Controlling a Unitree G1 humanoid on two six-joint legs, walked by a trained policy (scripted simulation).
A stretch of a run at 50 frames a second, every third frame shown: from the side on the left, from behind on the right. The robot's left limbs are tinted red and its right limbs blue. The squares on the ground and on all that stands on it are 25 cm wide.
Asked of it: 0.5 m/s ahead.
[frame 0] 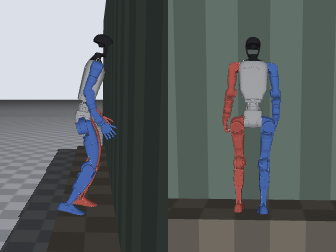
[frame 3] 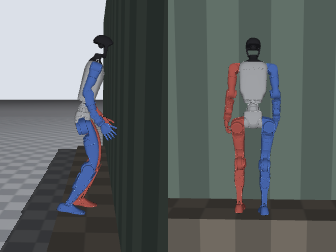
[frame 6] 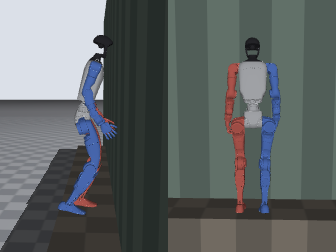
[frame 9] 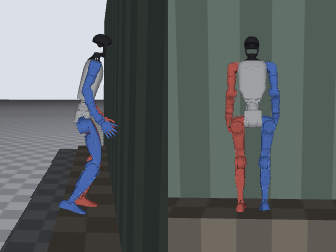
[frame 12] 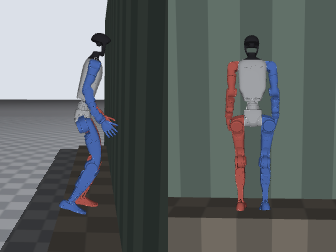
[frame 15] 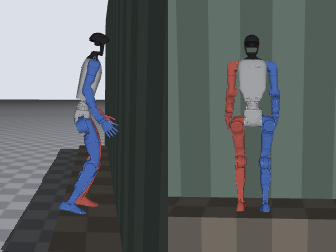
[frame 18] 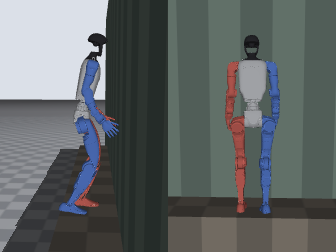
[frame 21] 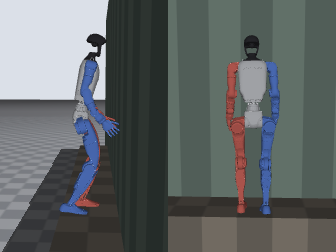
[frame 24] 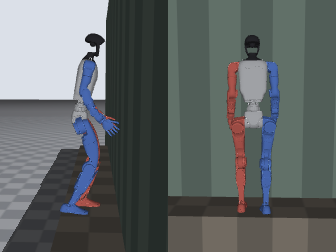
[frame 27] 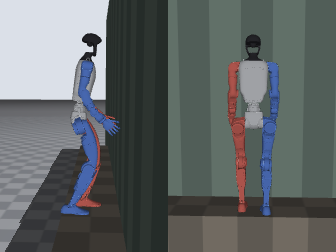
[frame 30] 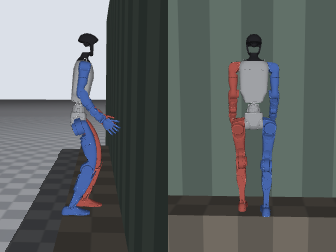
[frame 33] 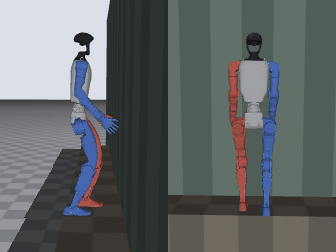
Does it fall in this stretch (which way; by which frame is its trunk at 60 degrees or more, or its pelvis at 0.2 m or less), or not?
no
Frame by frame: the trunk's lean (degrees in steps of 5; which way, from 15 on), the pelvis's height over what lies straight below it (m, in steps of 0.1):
0: 15 forward, 0.8
3: 15 forward, 0.8
6: 15 forward, 0.8
9: 15 forward, 0.8
12: 15 forward, 0.8
15: 15 forward, 0.8
18: 15 forward, 0.8
21: 15 forward, 0.8
24: 15 forward, 0.8
27: 10, 0.8
30: 10, 0.8
33: 5, 0.8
